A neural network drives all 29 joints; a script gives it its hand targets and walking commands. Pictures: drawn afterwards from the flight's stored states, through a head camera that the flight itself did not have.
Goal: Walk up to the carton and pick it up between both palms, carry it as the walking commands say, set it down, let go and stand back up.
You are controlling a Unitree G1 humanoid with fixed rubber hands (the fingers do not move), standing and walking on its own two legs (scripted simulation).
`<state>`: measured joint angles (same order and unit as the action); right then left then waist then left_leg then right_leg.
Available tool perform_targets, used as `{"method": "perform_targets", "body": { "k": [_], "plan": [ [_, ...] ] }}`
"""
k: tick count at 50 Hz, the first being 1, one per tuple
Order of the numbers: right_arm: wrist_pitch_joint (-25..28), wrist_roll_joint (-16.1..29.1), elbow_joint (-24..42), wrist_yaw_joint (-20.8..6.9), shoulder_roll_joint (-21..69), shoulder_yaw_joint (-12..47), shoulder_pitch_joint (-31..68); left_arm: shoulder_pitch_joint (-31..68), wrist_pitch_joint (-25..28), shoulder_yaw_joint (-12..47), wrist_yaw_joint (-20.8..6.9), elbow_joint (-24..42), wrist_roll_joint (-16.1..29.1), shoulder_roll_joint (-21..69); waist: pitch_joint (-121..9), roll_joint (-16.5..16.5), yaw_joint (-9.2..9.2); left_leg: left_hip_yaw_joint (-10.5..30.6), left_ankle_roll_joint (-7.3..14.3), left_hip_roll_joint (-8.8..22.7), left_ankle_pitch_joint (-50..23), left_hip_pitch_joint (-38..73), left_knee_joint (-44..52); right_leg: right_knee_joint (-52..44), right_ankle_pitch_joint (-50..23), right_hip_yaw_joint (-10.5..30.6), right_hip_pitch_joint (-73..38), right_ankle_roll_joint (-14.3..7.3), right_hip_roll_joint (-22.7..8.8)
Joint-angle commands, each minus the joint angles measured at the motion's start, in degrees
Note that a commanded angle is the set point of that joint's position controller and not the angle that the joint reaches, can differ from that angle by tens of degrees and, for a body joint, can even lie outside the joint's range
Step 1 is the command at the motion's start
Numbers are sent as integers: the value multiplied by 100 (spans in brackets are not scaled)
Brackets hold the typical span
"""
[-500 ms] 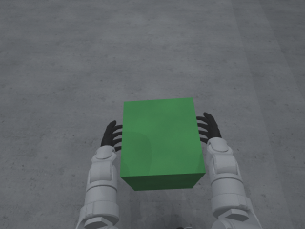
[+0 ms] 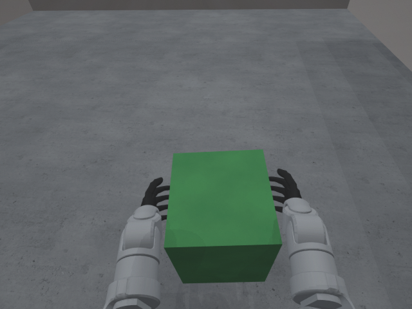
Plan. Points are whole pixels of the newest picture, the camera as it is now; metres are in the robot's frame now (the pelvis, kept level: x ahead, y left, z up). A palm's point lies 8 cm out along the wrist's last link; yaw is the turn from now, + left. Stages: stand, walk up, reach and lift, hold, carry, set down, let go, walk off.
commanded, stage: reach and lift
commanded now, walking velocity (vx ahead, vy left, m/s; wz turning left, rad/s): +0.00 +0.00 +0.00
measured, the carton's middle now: (220, 220) +0.34 -0.01 -0.04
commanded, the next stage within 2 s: hold in 1.20 s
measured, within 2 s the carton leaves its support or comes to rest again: neither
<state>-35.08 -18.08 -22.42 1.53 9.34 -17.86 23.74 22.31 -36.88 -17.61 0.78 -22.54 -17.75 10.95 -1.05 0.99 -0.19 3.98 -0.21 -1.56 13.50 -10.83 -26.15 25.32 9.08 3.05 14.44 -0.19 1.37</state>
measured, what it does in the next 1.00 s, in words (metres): stands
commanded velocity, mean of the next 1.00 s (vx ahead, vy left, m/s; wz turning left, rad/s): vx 0.00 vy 0.00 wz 0.00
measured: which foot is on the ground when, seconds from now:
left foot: down 0.00-1.00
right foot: down 0.00-1.00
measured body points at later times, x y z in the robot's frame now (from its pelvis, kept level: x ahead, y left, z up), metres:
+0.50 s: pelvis +0.01 +0.00 +0.00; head -0.03 +0.00 +0.45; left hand +0.32 +0.14 +0.05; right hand +0.33 -0.15 +0.06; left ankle +0.01 +0.12 -0.74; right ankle +0.05 -0.12 -0.74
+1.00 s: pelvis +0.01 +0.00 +0.00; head -0.04 +0.00 +0.45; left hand +0.31 +0.15 +0.05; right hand +0.32 -0.14 +0.06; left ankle +0.01 +0.12 -0.74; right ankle +0.05 -0.12 -0.74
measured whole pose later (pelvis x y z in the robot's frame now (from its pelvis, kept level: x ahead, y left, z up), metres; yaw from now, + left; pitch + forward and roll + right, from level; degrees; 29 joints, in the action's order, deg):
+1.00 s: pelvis +0.01 +0.00 +0.00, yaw +0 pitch -7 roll +0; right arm -43.0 -16.8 -15.3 0.8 9.7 -14.1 18.7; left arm 17.7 -44.1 -13.1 0.1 -16.5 -16.4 9.4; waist 0.7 1.0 0.3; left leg 4.2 0.3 -1.6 12.8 -1.1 -21.4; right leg 20.9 8.7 3.1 4.7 0.1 1.1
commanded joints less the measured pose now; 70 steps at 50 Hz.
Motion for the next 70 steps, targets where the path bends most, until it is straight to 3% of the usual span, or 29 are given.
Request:
{"method": "perform_targets", "body": {
  "k": [1,6,7,9,10,11,13,17,18,19,22,27,31,36,37,38,40,42,45,47,51,52,56,57,58,60,62,68,70],
  "plan": [
    [-173,1352,-198,-1638,5909,3297,3011,3352,133,2996,-1388,53,1428,5445,-1533,-436,104,90,123,-242,-144,15,611,-379,-1,90,-1342,-18,226],
    [-398,1161,-693,-1648,5685,2732,2878,3916,-143,2939,-1433,118,1401,5406,-1210,-77,-145,-3,45,-294,5,-177,836,-503,-46,101,-1555,-73,218],
    [-375,1340,-142,-1651,5723,3033,3000,3686,-135,3166,-1454,422,1544,5578,-1634,-137,-76,85,40,-248,-281,188,715,-469,-198,142,-1793,-104,212],
    [-433,1335,-367,-1666,5723,2929,3254,3517,-175,2717,-1382,69,1229,5438,-1326,9,114,68,92,-264,-150,34,820,-461,-158,121,-1807,-37,165],
    [-489,1296,-396,-1671,5516,2833,3087,3400,-263,2798,-1384,55,1262,5504,-1241,137,11,50,63,-274,-82,-158,931,-437,-239,48,-2017,-61,231],
    [-550,1373,-339,-1649,5617,2908,3021,3318,-244,2818,-1373,169,1462,5459,-1263,-214,-2,71,64,-220,-562,210,905,-500,-606,98,-1903,-38,214],
    [-536,1244,-297,-1630,5586,2789,2899,3840,-216,3073,-1415,689,1548,5281,-1598,-294,-93,80,54,-231,-642,284,846,-503,-677,116,-2000,-48,239],
    [-600,1212,-172,-1563,5377,2785,2488,3212,-357,2829,-1393,427,1391,5234,-1132,-211,-149,33,29,-338,-846,353,945,-641,-1081,132,-2035,3,165],
    [-602,1350,-191,-1583,5480,2879,2397,3034,-311,2847,-1349,539,1366,5214,-1038,115,28,41,20,-335,-717,186,939,-613,-880,155,-2133,-38,173],
    [-589,1307,214,-1553,5444,3104,2573,2697,-317,2872,-1384,514,1379,5337,-1354,-330,4,56,65,-363,-1116,625,899,-622,-1250,188,-2071,49,152],
    [-502,1363,288,-1605,5485,3111,2951,3330,-201,2989,-1371,664,1410,5424,-1597,-143,102,139,52,-277,-549,502,825,-482,-516,132,-1862,-59,265],
    [-437,1470,497,-1539,5179,3133,2991,2733,-279,2949,-1352,310,1319,5509,-1280,145,96,107,-15,-340,-872,371,805,-502,-831,111,-2007,-51,261],
    [-559,1336,41,-1608,5496,2991,2306,3323,-214,3225,-1324,1016,1614,5414,-1540,-223,-85,238,8,-175,-1103,789,791,-520,-841,143,-1693,-81,314],
    [-600,1489,481,-1532,5238,3193,2304,2430,-403,3052,-1315,484,1506,5496,-1322,-214,62,225,-14,-266,-1390,704,781,-604,-1086,111,-1979,-34,318],
    [-635,1415,258,-1553,5181,2987,2185,2656,-405,3048,-1314,636,1391,5287,-1036,302,89,142,-57,-293,-1148,606,849,-627,-866,163,-1836,-98,276],
    [-637,1470,439,-1543,5117,3091,2157,2495,-380,3049,-1305,656,1508,5391,-1086,-31,-23,152,-60,-303,-1421,823,800,-619,-1053,135,-1743,-41,299],
    [-535,1620,852,-1562,5317,3331,2536,2590,-370,3309,-1296,852,1451,5513,-1445,333,152,142,-54,-318,-1394,613,798,-537,-1096,134,-2022,-60,324],
    [-679,1433,541,-1508,5363,3291,1814,2204,-411,3166,-1291,783,1441,5390,-1386,-214,36,164,16,-298,-1538,901,782,-597,-1292,241,-1968,-23,277],
    [-672,1564,533,-1507,5293,3278,1937,2568,-392,3317,-1322,1049,1751,5314,-1101,-71,-81,154,21,-290,-1194,517,902,-574,-1043,150,-1961,-31,298],
    [-615,1685,923,-1543,5230,3439,2267,2217,-396,3208,-1309,934,1553,5333,-1063,-77,118,183,19,-296,-1504,460,804,-497,-1257,150,-1931,9,314],
    [-654,1574,776,-1482,5370,3426,1813,2278,-370,3423,-1333,1087,1613,5342,-1287,113,-70,198,16,-297,-1230,611,815,-501,-1058,147,-1945,-40,297],
    [-690,1574,821,-1519,5388,3504,1973,2266,-381,3349,-1319,1045,1542,5285,-1225,-262,44,232,36,-276,-1121,579,782,-499,-919,163,-1885,7,320],
    [-672,1664,884,-1520,5420,3568,1806,2499,-346,3612,-1327,1422,1726,5292,-1219,-135,-6,202,49,-258,-1141,492,815,-503,-982,194,-1972,-10,352],
    [-635,1706,1014,-1533,5335,3434,2086,2455,-400,3560,-1330,1271,1717,5478,-1143,210,-41,192,34,-291,-863,395,872,-479,-780,185,-1997,-58,320],
    [-670,1616,971,-1549,5381,3520,2155,2415,-347,3386,-1353,1157,1619,5318,-1307,-217,46,225,114,-232,-475,349,825,-447,-472,192,-1950,-8,329],
    [-714,1389,386,-1575,5232,3030,1933,2847,-369,3271,-1348,927,1471,5186,-707,215,-69,181,81,-247,133,62,950,-492,65,97,-1697,-88,338],
    [-693,1572,476,-1628,5382,3270,1914,2697,-399,3500,-1365,1108,1579,5310,-966,280,-38,207,61,-208,-290,175,942,-421,-342,101,-1811,-86,342],
    [-701,1599,743,-1578,5634,3518,2319,2693,-299,3274,-1429,930,1671,5430,-1078,-412,52,162,169,-284,-134,318,744,-500,15,160,-1709,35,273],
    [-724,1591,443,-1625,5633,3364,2341,3080,-301,3242,-1445,966,1607,5136,-942,-57,85,70,109,-302,131,91,867,-556,213,107,-1682,-4,244]
  ]
}}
